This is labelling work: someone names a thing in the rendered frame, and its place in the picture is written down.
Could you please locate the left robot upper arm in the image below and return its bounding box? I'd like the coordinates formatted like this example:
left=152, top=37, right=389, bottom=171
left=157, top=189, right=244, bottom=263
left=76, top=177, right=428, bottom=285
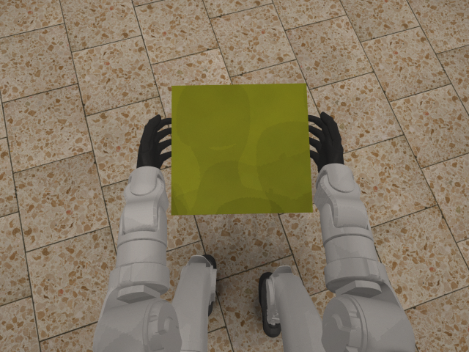
left=94, top=298, right=182, bottom=352

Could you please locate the right robot upper arm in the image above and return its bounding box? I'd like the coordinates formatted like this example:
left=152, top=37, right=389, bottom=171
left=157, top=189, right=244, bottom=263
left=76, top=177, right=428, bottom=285
left=321, top=294, right=415, bottom=352

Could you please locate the carton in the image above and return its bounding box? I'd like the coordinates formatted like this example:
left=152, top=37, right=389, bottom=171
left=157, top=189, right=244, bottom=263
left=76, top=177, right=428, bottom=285
left=171, top=84, right=313, bottom=216

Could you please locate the right robot foot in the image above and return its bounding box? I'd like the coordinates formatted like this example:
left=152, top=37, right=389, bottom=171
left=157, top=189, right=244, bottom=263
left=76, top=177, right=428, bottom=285
left=259, top=272, right=281, bottom=337

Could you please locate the robot right forearm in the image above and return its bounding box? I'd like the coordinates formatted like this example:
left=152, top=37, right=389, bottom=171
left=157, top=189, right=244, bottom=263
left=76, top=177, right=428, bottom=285
left=314, top=164, right=416, bottom=349

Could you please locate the left robot foot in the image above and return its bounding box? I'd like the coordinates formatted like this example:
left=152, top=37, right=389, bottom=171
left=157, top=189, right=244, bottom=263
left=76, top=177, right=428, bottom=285
left=202, top=254, right=216, bottom=316

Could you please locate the robot left forearm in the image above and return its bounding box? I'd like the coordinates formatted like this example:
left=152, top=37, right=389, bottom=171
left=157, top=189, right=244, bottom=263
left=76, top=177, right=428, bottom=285
left=93, top=166, right=170, bottom=352

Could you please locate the left robot hand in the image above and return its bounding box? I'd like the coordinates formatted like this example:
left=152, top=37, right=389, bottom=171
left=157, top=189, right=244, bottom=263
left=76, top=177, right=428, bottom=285
left=136, top=114, right=171, bottom=170

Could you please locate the robot foot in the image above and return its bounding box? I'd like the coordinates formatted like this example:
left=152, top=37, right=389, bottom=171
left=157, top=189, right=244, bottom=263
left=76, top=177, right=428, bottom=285
left=202, top=254, right=216, bottom=316
left=259, top=272, right=281, bottom=337

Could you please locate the right robot hand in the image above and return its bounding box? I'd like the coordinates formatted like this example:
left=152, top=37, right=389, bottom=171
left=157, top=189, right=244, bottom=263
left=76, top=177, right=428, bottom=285
left=308, top=112, right=344, bottom=173

